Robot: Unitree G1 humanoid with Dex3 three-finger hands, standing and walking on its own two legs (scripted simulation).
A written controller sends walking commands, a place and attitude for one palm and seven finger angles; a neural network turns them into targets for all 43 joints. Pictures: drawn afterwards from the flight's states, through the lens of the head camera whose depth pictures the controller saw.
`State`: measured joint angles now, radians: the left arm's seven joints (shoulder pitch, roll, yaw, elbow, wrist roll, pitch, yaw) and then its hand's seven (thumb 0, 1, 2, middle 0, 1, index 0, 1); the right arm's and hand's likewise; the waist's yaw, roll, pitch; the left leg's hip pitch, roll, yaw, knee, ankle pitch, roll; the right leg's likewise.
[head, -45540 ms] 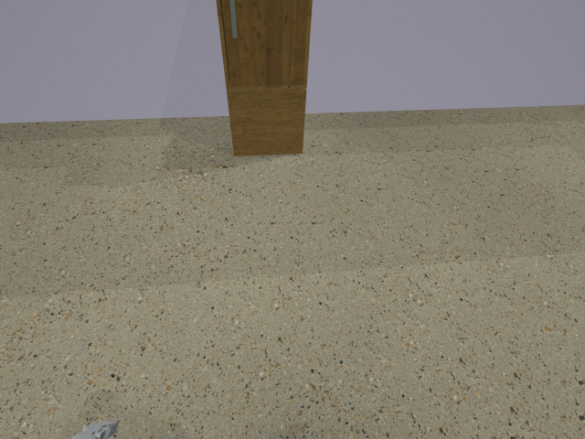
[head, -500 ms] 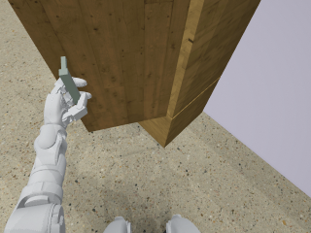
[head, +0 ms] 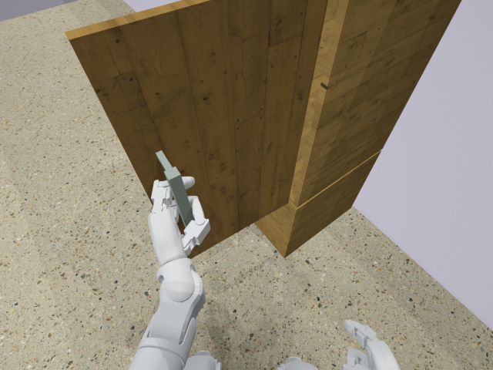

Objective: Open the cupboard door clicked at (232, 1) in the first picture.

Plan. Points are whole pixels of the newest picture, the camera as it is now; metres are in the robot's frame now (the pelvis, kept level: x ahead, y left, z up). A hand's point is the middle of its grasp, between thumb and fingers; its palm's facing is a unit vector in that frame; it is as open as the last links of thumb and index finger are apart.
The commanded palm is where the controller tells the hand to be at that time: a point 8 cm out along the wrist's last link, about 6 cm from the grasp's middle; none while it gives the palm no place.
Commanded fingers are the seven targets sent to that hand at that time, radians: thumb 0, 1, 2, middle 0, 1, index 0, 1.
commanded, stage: pull the door open along its arc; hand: left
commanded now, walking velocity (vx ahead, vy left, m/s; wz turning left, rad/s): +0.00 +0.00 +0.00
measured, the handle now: (177, 195) +0.39 +0.13 +0.05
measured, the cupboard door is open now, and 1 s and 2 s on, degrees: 86 100 100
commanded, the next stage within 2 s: open thumb and fingers to let go in 0.24 s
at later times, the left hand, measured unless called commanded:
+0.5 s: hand (232, 249) +0.29 +0.04 +0.04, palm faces +0.33 -0.94 -0.05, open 6.5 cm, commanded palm +0.25 +0.08 +0.05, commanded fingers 0.00 0.27 0.63 -0.35 -1.28 -0.35 -1.28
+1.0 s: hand (228, 250) +0.29 +0.04 +0.05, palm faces +0.30 -0.95 -0.03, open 14.1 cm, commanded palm +0.25 +0.07 +0.05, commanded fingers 0.00 -0.50 0.30 -0.20 -0.60 -0.20 -0.60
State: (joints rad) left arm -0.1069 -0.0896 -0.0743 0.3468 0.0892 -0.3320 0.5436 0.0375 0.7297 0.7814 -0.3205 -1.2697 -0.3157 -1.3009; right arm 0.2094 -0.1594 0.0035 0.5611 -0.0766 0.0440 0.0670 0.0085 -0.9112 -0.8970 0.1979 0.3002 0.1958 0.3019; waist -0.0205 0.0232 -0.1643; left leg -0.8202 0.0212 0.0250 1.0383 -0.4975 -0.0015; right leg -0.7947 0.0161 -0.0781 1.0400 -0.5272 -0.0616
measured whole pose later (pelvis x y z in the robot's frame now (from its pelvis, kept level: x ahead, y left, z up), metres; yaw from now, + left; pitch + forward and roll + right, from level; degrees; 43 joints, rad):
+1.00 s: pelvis -0.02 -0.01 +0.00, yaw +2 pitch +14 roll +1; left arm -0.02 -0.11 -0.25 0.31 0.11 -0.33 0.59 0.00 -0.44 0.32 -0.27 -1.02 -0.28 -1.02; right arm 0.21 -0.19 -0.01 0.60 -0.07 -0.03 0.03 0.01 -0.91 -0.90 0.20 0.30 0.19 0.30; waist -0.01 0.04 -0.15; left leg -0.81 0.00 -0.01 1.03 -0.46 -0.02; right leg -0.78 0.00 -0.11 1.05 -0.51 -0.08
